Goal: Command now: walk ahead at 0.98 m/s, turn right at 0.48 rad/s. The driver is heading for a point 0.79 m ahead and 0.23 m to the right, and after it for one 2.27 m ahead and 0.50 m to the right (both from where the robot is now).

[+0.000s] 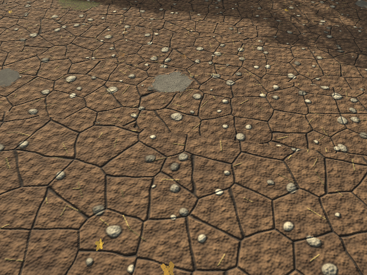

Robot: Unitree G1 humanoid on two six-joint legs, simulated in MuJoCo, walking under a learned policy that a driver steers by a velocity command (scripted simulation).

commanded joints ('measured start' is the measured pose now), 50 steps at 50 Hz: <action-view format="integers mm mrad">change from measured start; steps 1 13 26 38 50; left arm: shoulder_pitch -125 249 194 -18 -133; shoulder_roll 43 102 89 2 139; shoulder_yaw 10 48 55 1 37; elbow -75 -49 -22 -186 -208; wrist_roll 3 45 -14 -3 14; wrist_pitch -34 -17 6 18 -66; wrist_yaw -25 -28 43 7 -30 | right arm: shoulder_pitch -24 -239 -474 -13 145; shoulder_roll -162 -131 -139 -92 -242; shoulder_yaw -36 5 -32 -44 -50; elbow -43 -250 -319 -89 37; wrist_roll -1 54 67 21 50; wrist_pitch -23 -68 -23 0 43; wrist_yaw -34 28 -31 1 -18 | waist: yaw -18 38 124 2 90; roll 74 128 -70 113 170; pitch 125 -58 10 42 -13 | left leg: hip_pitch -215 -881 -402 -143 -156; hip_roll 182 50 55 302 291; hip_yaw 68 -284 -238 -466 -276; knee -198 1270 174 -57 103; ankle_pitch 618 -23 406 43 784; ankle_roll -80 22 -188 73 59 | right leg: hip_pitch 164 861 576 51 621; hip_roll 61 -97 157 16 156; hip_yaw -132 773 396 51 -108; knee -205 -825 -622 345 -433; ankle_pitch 199 -904 -412 -424 -177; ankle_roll -6 -353 -187 -52 -35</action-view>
